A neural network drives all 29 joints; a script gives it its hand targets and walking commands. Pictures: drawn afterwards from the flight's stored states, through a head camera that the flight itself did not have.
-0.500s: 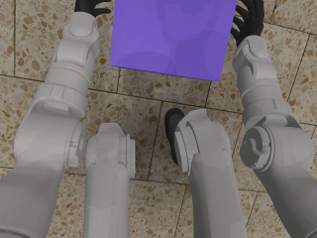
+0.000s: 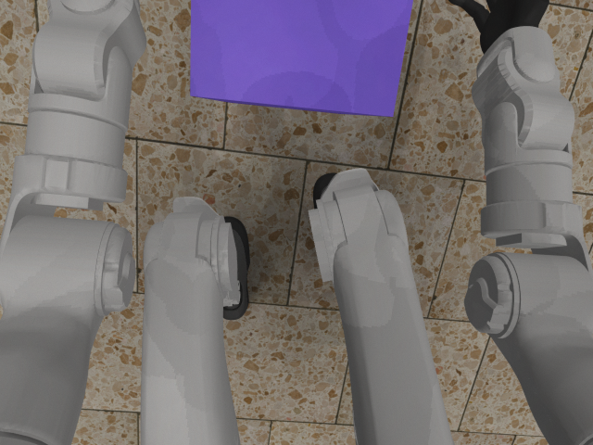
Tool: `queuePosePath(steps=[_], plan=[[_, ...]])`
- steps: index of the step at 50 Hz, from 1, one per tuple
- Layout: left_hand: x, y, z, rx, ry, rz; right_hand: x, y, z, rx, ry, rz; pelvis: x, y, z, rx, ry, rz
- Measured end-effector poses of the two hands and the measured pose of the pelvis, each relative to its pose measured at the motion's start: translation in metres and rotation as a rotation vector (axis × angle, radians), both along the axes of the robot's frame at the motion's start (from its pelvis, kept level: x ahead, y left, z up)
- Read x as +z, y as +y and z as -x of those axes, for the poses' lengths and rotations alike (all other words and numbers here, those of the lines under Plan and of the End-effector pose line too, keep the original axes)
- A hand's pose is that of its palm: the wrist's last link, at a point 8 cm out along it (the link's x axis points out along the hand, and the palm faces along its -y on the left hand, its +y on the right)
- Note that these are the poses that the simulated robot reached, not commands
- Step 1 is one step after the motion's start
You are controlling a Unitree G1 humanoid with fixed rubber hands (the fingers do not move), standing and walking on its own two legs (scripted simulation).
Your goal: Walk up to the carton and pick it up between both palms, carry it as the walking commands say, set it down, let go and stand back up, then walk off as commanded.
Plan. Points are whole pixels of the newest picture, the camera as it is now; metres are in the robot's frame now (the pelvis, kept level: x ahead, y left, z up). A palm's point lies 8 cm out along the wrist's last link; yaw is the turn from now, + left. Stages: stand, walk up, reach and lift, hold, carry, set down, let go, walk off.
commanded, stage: set down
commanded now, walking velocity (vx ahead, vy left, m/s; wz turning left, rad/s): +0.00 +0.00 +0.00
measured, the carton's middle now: out of the picture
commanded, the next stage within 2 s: let go in 0.92 s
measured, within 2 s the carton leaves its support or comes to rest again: neither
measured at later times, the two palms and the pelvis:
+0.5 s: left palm out of the picture +0.56 +0.11 +0.02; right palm out of the picture +0.47 -0.27 +0.01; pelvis +0.04 -0.02 +0.13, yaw +0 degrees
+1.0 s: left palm out of the picture +0.55 +0.12 +0.11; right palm out of the picture +0.46 -0.27 +0.11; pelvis +0.06 -0.01 +0.24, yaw +0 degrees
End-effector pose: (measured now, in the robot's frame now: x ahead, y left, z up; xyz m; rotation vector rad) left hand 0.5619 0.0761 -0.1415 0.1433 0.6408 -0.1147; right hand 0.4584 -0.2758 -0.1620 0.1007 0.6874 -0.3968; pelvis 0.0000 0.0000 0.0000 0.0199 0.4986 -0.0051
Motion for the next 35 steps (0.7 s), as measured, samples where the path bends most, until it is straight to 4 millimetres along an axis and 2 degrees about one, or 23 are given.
queuePosePath(steps=[3, 6, 10, 14, 17, 21, 26, 31, 35], plan=[[0.028, -0.001, -0.011, -0.001, -0.008, -0.026, 0.028, -0.008, -0.001, 0.002, 0.004, 0.014, 0.015, 0.000, 0.002, -0.011, -0.005, -0.001], [0.043, -0.001, -0.015, 0.008, 0.045, -0.033, 0.051, -0.011, -0.007, -0.002, 0.011, 0.016, 0.028, -0.001, -0.001, -0.020, 0.046, -0.005], [0.066, 0.004, -0.013, 0.026, 0.046, -0.018, 0.085, -0.001, -0.023, 0.030, -0.032, 0.009, 0.045, -0.005, -0.008, -0.026, 0.113, -0.017], [0.088, 0.018, -0.007, 0.037, 0.041, -0.017, 0.112, 0.012, -0.033, 0.065, -0.043, 0.019, 0.059, -0.010, -0.017, -0.018, 0.178, -0.024], [0.110, 0.029, -0.004, 0.056, 0.013, -0.007, 0.131, 0.020, -0.033, 0.079, -0.036, 0.029, 0.075, -0.014, -0.021, -0.010, 0.196, -0.022], [0.138, 0.036, -0.002, 0.033, 0.008, -0.024, 0.152, 0.018, -0.020, 0.063, 0.019, 0.034, 0.103, -0.018, -0.028, 0.008, 0.229, -0.007], [0.167, 0.030, -0.001, 0.000, 0.036, -0.031, 0.182, 0.007, -0.007, 0.018, 0.036, 0.035, 0.138, -0.017, -0.038, 0.011, 0.246, 0.010], [0.204, 0.009, -0.011, -0.048, 0.002, -0.017, 0.226, -0.008, -0.016, 0.007, -0.038, 0.046, 0.164, -0.013, -0.050, 0.004, 0.258, 0.007], [0.223, 0.001, -0.012, -0.043, 0.026, -0.004, 0.248, -0.010, -0.020, 0.026, -0.045, 0.047, 0.183, -0.012, -0.059, -0.013, 0.262, -0.005]])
